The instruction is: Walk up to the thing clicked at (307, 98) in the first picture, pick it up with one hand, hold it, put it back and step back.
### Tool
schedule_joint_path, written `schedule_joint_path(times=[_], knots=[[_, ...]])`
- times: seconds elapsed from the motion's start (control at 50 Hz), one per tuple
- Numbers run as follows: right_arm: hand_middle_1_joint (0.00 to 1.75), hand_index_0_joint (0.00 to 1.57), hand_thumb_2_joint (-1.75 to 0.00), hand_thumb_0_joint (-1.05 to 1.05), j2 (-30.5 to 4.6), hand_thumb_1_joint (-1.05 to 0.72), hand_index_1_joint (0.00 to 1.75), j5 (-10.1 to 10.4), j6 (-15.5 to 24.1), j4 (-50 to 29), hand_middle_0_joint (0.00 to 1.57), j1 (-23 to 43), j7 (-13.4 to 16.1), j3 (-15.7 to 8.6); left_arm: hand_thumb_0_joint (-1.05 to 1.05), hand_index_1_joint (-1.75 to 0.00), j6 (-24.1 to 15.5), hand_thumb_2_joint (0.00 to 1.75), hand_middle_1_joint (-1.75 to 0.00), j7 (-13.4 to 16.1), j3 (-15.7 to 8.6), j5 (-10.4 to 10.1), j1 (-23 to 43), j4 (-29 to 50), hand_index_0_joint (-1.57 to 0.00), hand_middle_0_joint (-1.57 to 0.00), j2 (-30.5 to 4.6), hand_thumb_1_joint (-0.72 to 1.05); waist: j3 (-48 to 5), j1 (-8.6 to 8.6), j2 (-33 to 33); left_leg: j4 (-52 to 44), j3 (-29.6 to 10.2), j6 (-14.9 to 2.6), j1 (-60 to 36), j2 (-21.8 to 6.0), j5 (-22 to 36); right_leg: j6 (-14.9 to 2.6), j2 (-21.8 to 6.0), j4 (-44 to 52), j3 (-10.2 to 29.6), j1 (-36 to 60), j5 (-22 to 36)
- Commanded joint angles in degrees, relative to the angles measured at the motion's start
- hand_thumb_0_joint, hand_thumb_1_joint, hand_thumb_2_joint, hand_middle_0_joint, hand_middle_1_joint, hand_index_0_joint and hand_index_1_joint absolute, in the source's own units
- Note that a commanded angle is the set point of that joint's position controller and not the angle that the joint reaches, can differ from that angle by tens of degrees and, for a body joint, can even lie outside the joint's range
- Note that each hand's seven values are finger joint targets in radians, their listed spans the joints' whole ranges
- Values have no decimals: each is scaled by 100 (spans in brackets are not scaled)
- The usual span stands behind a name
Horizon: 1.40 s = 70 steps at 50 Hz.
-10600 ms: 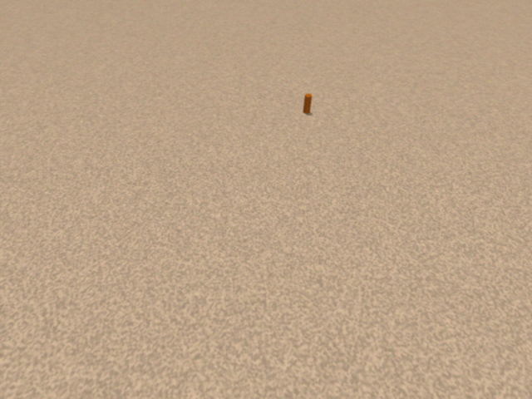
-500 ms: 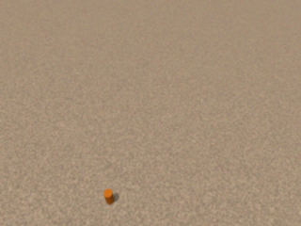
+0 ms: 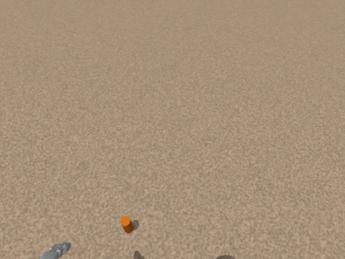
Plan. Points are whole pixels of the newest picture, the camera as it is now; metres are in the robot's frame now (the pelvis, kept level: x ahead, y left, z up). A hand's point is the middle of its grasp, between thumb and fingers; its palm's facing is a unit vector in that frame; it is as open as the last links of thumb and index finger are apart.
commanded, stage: walk up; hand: left
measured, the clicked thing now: (127, 224) +0.40 +0.24 -0.69
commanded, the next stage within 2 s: none
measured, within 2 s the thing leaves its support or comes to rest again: neither
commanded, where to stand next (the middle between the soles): +0.01 +0.01 m, yaw -2 degrees
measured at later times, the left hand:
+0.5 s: hand out of the picture +0.07 +0.27 -0.14, palm faces +0.02 -0.93 -0.37, open 7.4 cm
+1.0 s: hand out of the picture +0.08 +0.26 -0.13, palm faces +0.00 -0.93 -0.36, open 7.4 cm
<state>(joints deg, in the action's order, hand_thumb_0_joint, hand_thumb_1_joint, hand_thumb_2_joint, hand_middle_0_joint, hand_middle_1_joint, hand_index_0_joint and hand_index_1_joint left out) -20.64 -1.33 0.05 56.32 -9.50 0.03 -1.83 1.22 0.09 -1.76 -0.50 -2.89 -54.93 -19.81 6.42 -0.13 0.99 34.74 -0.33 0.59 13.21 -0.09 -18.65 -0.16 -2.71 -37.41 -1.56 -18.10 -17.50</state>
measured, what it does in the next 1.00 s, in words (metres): stands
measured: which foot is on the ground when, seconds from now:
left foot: down 0.00-1.00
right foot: down 0.00-1.00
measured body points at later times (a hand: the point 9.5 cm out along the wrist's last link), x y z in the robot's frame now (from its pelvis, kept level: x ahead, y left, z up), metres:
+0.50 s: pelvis -0.01 +0.00 +0.01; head +0.02 +0.01 +0.46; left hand +0.07 +0.32 -0.11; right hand +0.10 -0.29 -0.11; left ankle +0.00 +0.13 -0.72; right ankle +0.04 -0.12 -0.72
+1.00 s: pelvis -0.01 +0.00 +0.02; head +0.01 -0.01 +0.47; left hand +0.08 +0.31 -0.11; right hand +0.08 -0.31 -0.12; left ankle +0.00 +0.13 -0.72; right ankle +0.04 -0.12 -0.72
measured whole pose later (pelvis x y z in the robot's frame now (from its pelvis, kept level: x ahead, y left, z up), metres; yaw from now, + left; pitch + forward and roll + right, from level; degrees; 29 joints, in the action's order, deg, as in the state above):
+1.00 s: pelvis -0.01 +0.00 +0.02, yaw +0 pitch -2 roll +0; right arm -20.7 -0.4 -1.2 61.8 -6.0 -1.5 -1.8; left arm 0.1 -0.3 -1.9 1.0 -5.0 -62.7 -20.4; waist 4.4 -0.5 -0.3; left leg 23.3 -0.5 1.1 9.3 -0.8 -12.1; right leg 0.2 -1.5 -23.5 -1.5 -13.1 -8.5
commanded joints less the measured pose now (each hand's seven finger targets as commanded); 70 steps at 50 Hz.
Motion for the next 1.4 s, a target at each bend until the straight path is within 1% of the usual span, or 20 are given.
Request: schedule_joint_path(times=[0.0, 0.04, 0.1, 0.28, 0.44, 1.02, 1.04, 1.06, 1.08, 1.1, 1.12, 1.14, 1.18, 1.22, 1.26, 1.28, 1.3, 1.32, 1.34, 1.38], knots=[[30, 20, -90, 0, -1489, -90, 30, 43, 109, -363, 20, 466, 31, -323, 0, -30, -122, 90, -30, 44, -303, 3, -74, 140, -20, -20, -1174, 90, -628, -171, -561, -1022, -1066, -811, 417, -1121, 1634, -230, -8, 397, 237, 830, 277], [30, 20, -90, 0, -1356, -90, 30, 75, 63, -354, 20, 462, 34, -296, 0, -30, -220, 90, -30, 39, -325, 12, -146, 41, -20, -20, -1361, 90, -788, -135, -691, -692, -633, -418, 256, -651, 1605, -331, -382, 795, 482, 976, 1676], [30, 20, -90, 0, -1214, -90, 30, 102, -3, -254, 20, 274, 32, -280, 0, -30, -252, 90, -30, 53, -320, 38, 64, 35, -20, -20, -1522, 90, -1037, 38, -69, -385, -395, -257, -324, -354, 1310, -624, -879, 1076, 988, 659, 1895], [30, 20, -90, 0, -1315, -90, 30, 99, -15, -117, 20, 509, -41, -262, 0, -30, -227, 90, -30, 40, -227, 64, 129, -101, -20, -20, -1397, 90, -1044, 3, 57, -1015, -653, -384, -440, -597, 1363, -318, -536, 1219, 638, 662, 1165], [30, 20, -90, 0, -1311, -90, 30, 95, -21, 8, 20, 768, -58, -241, 0, -30, -222, 90, -30, 13, -194, 71, 33, -283, -20, -20, -1352, 90, -734, -47, -232, -1590, -755, -326, -147, -630, 642, -198, -451, 1567, 564, 827, 768], [30, 20, -90, 0, -1223, -90, 30, 107, 2, 178, 20, 542, -73, -214, 0, -30, -238, 90, -30, 12, -267, 125, 38, -358, -20, -20, -1336, 90, -805, -44, -84, -1576, -600, -243, -290, -590, 725, -219, -505, 1811, 721, 782, 779], [30, 20, -90, 0, -1469, -90, 30, -4, -153, 104, 20, 673, -120, -338, 0, -30, -235, 90, -30, 137, -417, 39, -61, -375, -20, -20, -1733, 90, -434, -137, -278, -969, -481, -231, -75, -398, 1757, -253, -749, 1603, 922, 667, 1987], [30, 20, -90, 0, -1360, -90, 30, 20, -213, -4, 20, 635, -127, -326, 0, -30, -227, 90, -30, 193, -456, 28, -263, -346, -20, -20, -1828, 90, -676, -158, -60, -431, -296, -181, -42, -256, 1854, -452, -993, 1599, 1112, 872, 2609], [30, 20, -90, 0, -1236, -90, 30, 54, -253, -39, 20, 526, -139, -318, 0, -30, -222, 90, -30, 231, -496, 35, -290, -300, -20, -20, -1932, 90, -838, -189, 316, 309, -113, -93, 39, 8, 1030, -775, -1389, 1723, 1460, 934, 2978], [30, 20, -90, 0, -1216, -90, 30, 33, -322, -139, 20, 421, -166, -345, 0, -30, -224, 90, -30, 278, -531, 92, -222, -175, -20, -20, -2024, 90, -902, -190, 787, 1252, -95, -73, 413, 235, -797, -1220, -1912, 1856, 1876, 1027, 3311], [30, 20, -90, 0, -1195, -90, 30, -9, -419, -262, 20, 250, -196, -358, 0, -30, -227, 90, -30, 317, -573, 160, -166, -21, -20, -20, -2088, 90, -908, -197, 801, 2147, -500, -64, 490, 123, -1231, -1517, -2224, 1917, 2038, 665, 3118], [30, 20, -90, 0, -1187, -90, 30, 30, -460, -311, 20, 226, -209, -403, 0, -30, -209, 90, -30, 329, -575, 176, 3, 109, -20, -20, -1969, 90, -860, -101, 715, 2576, -782, -98, 465, 34, -1250, -1585, -2155, 1796, 1806, 359, 3062], [30, 20, -90, 0, -1258, -90, 30, 12, -463, -384, 20, -145, -252, -508, 0, -30, -192, 90, -30, 346, -544, 252, 316, 252, -20, -20, -1915, 90, -1071, 192, 737, 2540, -773, -132, 297, -169, -1099, -1283, -1704, 1674, 1210, 136, 1843], [30, 20, -90, 0, -1136, -90, 30, 27, -310, -187, 20, -594, -252, -479, 0, -30, -206, 90, -30, 211, -435, 430, 386, 390, -20, -20, -1565, 90, -1368, 197, 1041, 700, -309, -139, 94, -254, -1250, -973, -1140, 1571, 895, 384, -748], [30, 20, -90, 0, -1191, -90, 30, -52, -49, 202, 20, -1409, -158, -572, 0, -30, -3, 90, -30, 32, -388, 432, 434, 464, -20, -20, -1358, 90, -1224, 572, 485, -1390, 228, -43, -1182, 89, -234, -716, -470, 217, 463, -428, -1973], [30, 20, -90, 0, -1525, -90, 30, -231, 86, 132, 20, -1349, -36, -640, 0, -30, 122, 90, -30, -16, -276, 334, 172, 544, -20, -20, -868, 90, -693, 516, -856, -2047, -1096, -84, -1414, -491, -1006, -462, 219, -1171, 362, -1552, -1797], [30, 20, -90, 0, -2075, -90, 30, -331, 199, -200, 20, -915, 89, -689, 0, -30, 165, 90, -30, -29, -268, 317, -132, 652, -20, -20, -745, 90, -231, 144, -1257, -2388, -3408, -304, -861, -1945, -1134, -183, 638, -2082, 945, -2476, -1834], [30, 20, -90, 0, -2540, -90, 30, -107, 254, -416, 20, -328, 162, -733, 0, -30, 210, 90, -30, 25, -447, 323, 118, 528, -20, -20, -1440, 90, -17, 181, -501, -2521, -3784, -1054, 309, -2536, -1151, -147, 154, -1833, 1686, -1739, -1352], [30, 20, -90, 0, -2413, -90, 30, -77, 322, -448, 20, -29, 240, -725, 0, -30, 228, 90, -30, -32, -520, 334, 177, 496, -20, -20, -1700, 90, 232, 32, -71, -2315, -3342, -1197, 489, -2389, -559, -110, 134, -2178, 1764, -1504, -992], [30, 20, -90, 0, -2270, -90, 30, -91, 412, -421, 20, -174, 383, -737, 0, -30, 283, 90, -30, -181, -624, 301, -354, 452, -20, -20, -1737, 90, -45, -170, -234, -1591, -2052, -1028, -610, -1790, 923, -27, 304, -2566, 1786, -1889, -417]])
